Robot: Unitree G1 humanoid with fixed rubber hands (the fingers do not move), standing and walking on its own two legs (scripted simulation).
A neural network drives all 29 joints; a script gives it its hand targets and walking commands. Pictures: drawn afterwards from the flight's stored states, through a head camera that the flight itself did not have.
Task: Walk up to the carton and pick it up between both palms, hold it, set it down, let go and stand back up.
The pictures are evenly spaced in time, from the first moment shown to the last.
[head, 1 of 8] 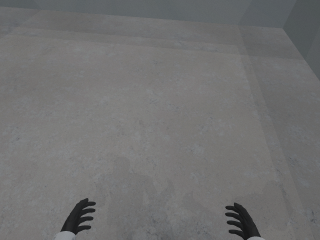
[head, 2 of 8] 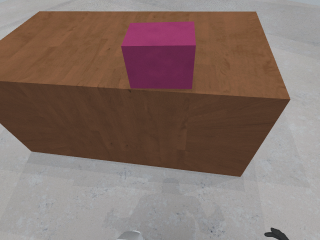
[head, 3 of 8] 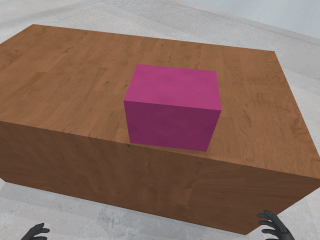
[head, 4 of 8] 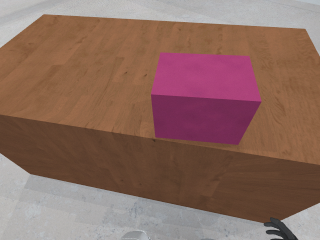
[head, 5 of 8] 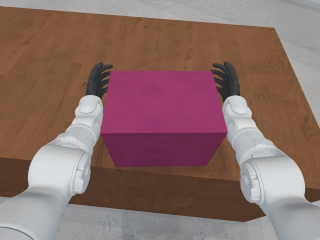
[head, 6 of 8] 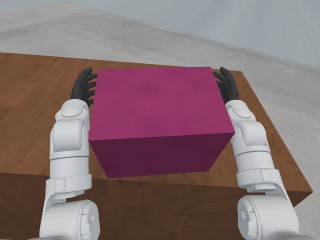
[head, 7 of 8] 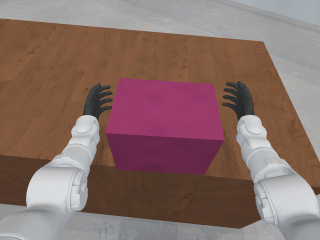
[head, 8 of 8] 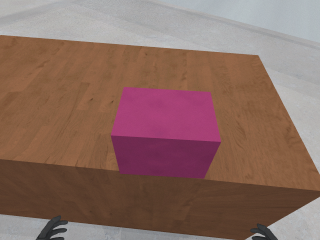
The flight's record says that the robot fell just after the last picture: no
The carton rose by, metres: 0.19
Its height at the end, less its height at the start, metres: +0.00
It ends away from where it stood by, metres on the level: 0.02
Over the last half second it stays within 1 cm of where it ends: yes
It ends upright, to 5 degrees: yes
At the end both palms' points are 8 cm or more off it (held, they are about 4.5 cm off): yes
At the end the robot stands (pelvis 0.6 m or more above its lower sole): yes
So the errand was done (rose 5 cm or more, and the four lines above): yes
